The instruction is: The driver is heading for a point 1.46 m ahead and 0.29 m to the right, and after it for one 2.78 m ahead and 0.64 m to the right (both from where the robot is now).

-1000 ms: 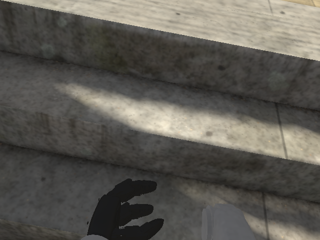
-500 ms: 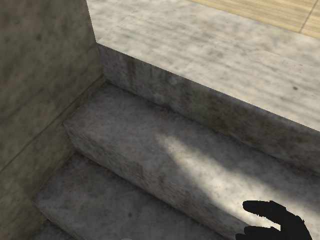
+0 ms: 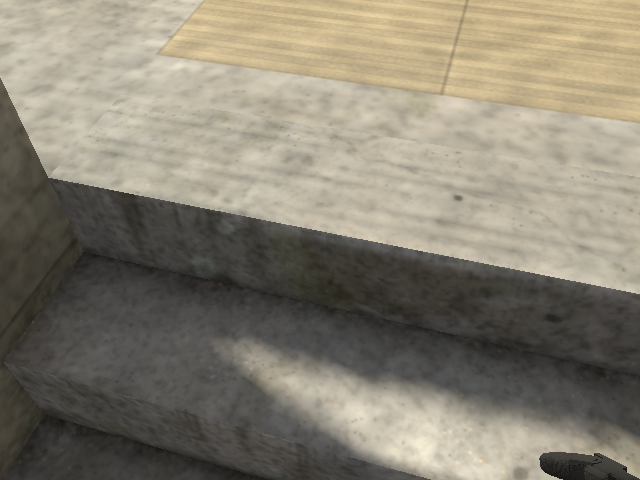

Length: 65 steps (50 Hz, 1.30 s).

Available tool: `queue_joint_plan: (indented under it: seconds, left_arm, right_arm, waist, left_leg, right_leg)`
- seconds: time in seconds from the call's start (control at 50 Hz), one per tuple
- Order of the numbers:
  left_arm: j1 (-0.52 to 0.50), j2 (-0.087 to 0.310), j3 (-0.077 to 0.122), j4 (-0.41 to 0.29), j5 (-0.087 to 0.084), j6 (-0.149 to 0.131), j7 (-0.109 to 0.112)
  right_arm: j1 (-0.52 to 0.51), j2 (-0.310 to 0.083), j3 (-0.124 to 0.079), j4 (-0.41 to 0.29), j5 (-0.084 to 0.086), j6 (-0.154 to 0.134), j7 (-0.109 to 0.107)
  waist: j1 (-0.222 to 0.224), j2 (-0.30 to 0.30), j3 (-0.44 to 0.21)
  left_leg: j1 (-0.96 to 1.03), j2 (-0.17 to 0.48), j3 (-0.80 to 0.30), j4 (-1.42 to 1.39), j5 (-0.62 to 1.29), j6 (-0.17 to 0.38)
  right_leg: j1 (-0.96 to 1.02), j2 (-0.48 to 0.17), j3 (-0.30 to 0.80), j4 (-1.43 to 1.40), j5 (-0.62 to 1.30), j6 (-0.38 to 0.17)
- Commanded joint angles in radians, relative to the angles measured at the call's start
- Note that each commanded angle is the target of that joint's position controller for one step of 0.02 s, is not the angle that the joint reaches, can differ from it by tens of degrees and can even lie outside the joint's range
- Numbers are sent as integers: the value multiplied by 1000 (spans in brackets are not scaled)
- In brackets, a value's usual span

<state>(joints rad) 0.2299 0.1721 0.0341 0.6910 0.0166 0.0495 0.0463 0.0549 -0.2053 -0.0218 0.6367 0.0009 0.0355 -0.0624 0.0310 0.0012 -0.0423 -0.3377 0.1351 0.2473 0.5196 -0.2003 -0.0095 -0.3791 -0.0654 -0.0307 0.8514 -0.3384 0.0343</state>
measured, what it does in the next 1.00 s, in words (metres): climbs, turning right: right foot, then left foot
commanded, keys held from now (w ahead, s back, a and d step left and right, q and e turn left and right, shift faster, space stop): e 0.28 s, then w+e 0.10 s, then w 0.62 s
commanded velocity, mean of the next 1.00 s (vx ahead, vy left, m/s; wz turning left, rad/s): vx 0.25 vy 0.00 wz -0.33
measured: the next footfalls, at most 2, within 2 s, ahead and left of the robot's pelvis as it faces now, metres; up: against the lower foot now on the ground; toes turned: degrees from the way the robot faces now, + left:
right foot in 0.02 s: -0.01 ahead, -0.12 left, +0.00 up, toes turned -4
left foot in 0.42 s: +0.03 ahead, +0.09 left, +0.00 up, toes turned -16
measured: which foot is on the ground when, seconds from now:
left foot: down 0.00-0.02, up 0.04-0.40, down 0.42-0.86, up 0.88-1.00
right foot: up 0.00-0.00, down 0.02-0.42, up 0.44-0.82, down 0.84-1.00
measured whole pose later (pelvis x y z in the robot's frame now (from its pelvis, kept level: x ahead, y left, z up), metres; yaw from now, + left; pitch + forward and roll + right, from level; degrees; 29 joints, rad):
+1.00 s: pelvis +0.14 -0.16 +0.14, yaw -19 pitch +2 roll +0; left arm 0.24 0.21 0.00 0.86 0.04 -0.03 -0.01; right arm 0.31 -0.22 -0.02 0.86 0.01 -0.08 0.04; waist -0.02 0.00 -0.10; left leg -0.68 -0.08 -0.22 1.87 0.03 0.16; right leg -0.58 -0.03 -0.13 0.99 -0.46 -0.07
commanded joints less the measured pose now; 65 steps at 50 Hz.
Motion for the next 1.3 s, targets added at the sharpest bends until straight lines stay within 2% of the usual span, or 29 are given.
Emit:
queue_joint_plan:
  seconds: [0.02, 0.06, 0.08, 0.14, 0.2, 0.28, 0.36, 0.42, 0.44, 0.46, 0.5, 0.54, 0.64, 0.72, 0.76, 0.78, 0.82, 0.84, 0.86, 0.88, 0.9, 0.94, 0.96, 1.0, 1.02, 1.08, 1.16, 1.26, 1.3]
  left_arm:
    - [35, 92, 35, -42, 6, -1, -13]
    - [102, 249, 75, -123, 45, -15, -10]
    - [68, 260, 70, -146, 53, -20, -21]
    - [-100, 181, 37, -192, -12, -3, -2]
    - [-66, 152, 27, -198, 10, 36, 31]
    - [-86, 179, 37, -253, 26, 25, 39]
    - [-66, 187, 38, -233, 2, -3, 20]
    - [-118, 91, 9, -219, 9, -33, -17]
    - [-161, 8, -19, -224, -11, -64, -36]
    - [-65, 62, -14, -204, -40, -94, -48]
    - [-34, 101, -4, -165, -36, -112, -57]
    - [-128, 42, -39, -182, -16, -135, -57]
    - [-213, -76, -105, -196, -53, -138, -74]
    - [-389, -96, -153, -302, -19, -119, -62]
    - [-503, -70, -162, -355, -25, -120, -60]
    - [-560, -107, -202, -396, -31, -124, -62]
    - [-369, -24, -133, -316, -47, -125, -63]
    - [-95, 84, -72, -233, -22, -117, -65]
    - [104, 200, -23, -166, 15, -105, -69]
    - [277, 309, 22, -73, 49, -90, -57]
    - [420, 332, 30, 36, 54, -63, -37]
    - [211, 142, -20, 132, 4, -65, -44]
    - [111, 27, -42, 177, 16, -76, -59]
    - [36, -129, -78, 250, 35, -97, -85]
    - [20, -110, -69, 257, 19, -97, -94]
    - [44, -66, -82, 279, 54, -117, -101]
    - [128, -15, -90, 318, 13, -113, -98]
    - [494, 52, -58, 403, -23, -86, 4]
    - [379, 72, -47, 380, -35, -71, 6]
  right_arm:
    - [52, -52, -20, -28, 21, -1, 19]
    - [35, -60, -31, -57, 26, -12, 18]
    - [-23, -38, -32, -61, 36, -27, 31]
    - [-93, -45, -27, -94, 4, -44, 29]
    - [-99, 7, 7, -126, -19, -43, 21]
    - [4, -34, 0, -84, 11, -38, 5]
    - [89, -20, -1, -74, 16, -54, 10]
    - [236, -89, -44, -7, 20, -66, 11]
    - [339, -180, -60, 12, -38, -59, 21]
    - [306, -215, -65, -40, -89, -81, 28]
    - [210, -125, -33, -44, -27, -84, 23]
    - [313, -124, -35, 6, -38, -71, 25]
    - [475, -7, -8, 178, -29, -96, 43]
    - [410, -42, -5, 230, -24, -99, 29]
    - [452, -41, 7, 275, 8, -113, 16]
    - [477, -138, -19, 291, 69, -100, 10]
    - [598, -180, -11, 355, 32, -120, 36]
    - [526, -264, -29, 355, 23, -125, 30]
    - [414, -319, -49, 320, 15, -136, 31]
    - [439, -206, -38, 271, 27, -157, 66]
    - [377, -97, -25, 303, 19, -167, 92]
    - [81, 90, 5, 116, 21, -153, 124]
    - [27, 117, 30, 51, 0, -149, 119]
    - [206, 140, 60, 58, 2, -137, 120]
    - [288, 159, 74, 88, -4, -119, 112]
    - [240, 170, 98, 104, 8, -82, 100]
    - [51, 167, 121, 20, -2, -76, 62]
    - [-284, 196, 167, -82, -12, -72, 75]
    - [-255, 168, 164, -66, 20, -94, 109]
  waist:
    - [-49, 31, -57]
    - [25, -323, -124]
    - [43, -214, -139]
    - [-8, -94, 33]
    - [-10, -133, 53]
    - [8, -245, -97]
    - [-31, -121, -81]
    - [-106, -63, 23]
    - [-125, 188, -38]
    - [-92, 288, -111]
    - [-39, 134, 45]
    - [-72, 20, 122]
    - [-77, 49, 145]
    - [-57, 70, 183]
    - [-67, 128, 155]
    - [-61, 177, 93]
    - [6, 237, -141]
    - [161, 329, -266]
    - [249, 310, -367]
    - [220, -145, -495]
    - [226, -333, -530]
    - [78, -145, -98]
    - [1, -55, 40]
    - [-134, -20, 87]
    - [-167, -14, 87]
    - [-159, -28, 90]
    - [-117, -73, 145]
    - [50, -152, 3]
    - [-26, -141, -14]
  left_leg:
    - [123, 154, -97, 157, 197, 111]
    - [-321, -60, -127, 800, -425, -108]
    - [-374, -94, -263, 1108, -417, -127]
    - [-477, -83, -306, 1068, -203, -138]
    - [-395, -147, -204, 700, -216, -105]
    - [-197, -148, -252, 475, -241, -79]
    - [-42, -154, -273, 250, -250, 1]
    - [255, -59, -355, -67, -127, 61]
    - [458, 119, -655, -153, -45, 169]
    - [353, 298, -1062, -265, -258, 360]
    - [246, 232, -906, -274, -491, 341]
    - [258, 131, -699, -232, -356, 279]
    - [285, 150, -521, -227, -203, 229]
    - [15, 98, -361, -365, -187, 188]
    - [-153, 104, -363, -583, -90, 228]
    - [-214, 98, -293, -753, 29, 228]
    - [49, 110, -197, -433, 1445, 241]
    - [306, 133, -219, -204, 1818, 205]
    - [320, 140, -268, 49, 1747, 180]
    - [-41, 12, -326, 409, 1311, 149]
    - [-261, -217, -463, 879, 208, 113]
    - [-623, -234, -568, 1548, 119, 148]
    - [-723, -219, -572, 1628, 198, 191]
    - [-733, -195, -588, 1647, 278, 231]
    - [-785, -195, -565, 1637, 327, 219]
    - [-914, -220, -452, 1845, 393, 152]
    - [-1033, -201, -347, 1708, 367, 97]
    - [-1086, -73, -75, 1463, 127, 41]
    - [-971, -61, -63, 1220, -20, 107]
  right_leg:
    - [23, 46, -3, -363, 319, -87]
    - [263, -291, 521, -394, 938, -359]
    - [186, -304, 568, -421, 796, -419]
    - [114, -167, 436, -431, 405, -315]
    - [139, -102, 364, -396, 434, -264]
    - [168, -170, 474, -394, 547, -268]
    - [20, -96, 531, -434, -121, -272]
    - [-283, 41, 381, -177, -235, -199]
    - [-540, 181, 183, 240, -149, -109]
    - [-586, 174, 210, 641, -199, -30]
    - [-765, 141, 233, 1227, -25, 18]
    - [-892, 142, 240, 1308, 100, 12]
    - [-1161, 94, 237, 1548, 66, -41]
    - [-1095, -1, 87, 1241, 177, -23]
    - [-784, -69, -72, 961, 277, -45]
    - [-455, -76, -162, 602, 9, -90]
    - [-40, 112, -269, 578, -188, -158]
    - [-21, 129, -159, 395, -209, -186]
    - [156, 95, 91, 200, -174, -204]
    - [465, -145, 696, -140, -287, -350]
    - [537, -268, 1153, -610, -572, -367]
    - [138, -289, 958, -570, -592, -218]
    - [-6, -247, 711, -470, -470, -168]
    - [-96, -131, 303, -392, -100, -92]
    - [-87, -114, 165, -383, 25, -41]
    - [-155, -135, 39, -442, 136, -73]
    - [-228, -88, -33, -523, 157, -27]
    - [257, -191, 163, -761, 297, -151]
    - [405, -186, 19, -733, 737, -144]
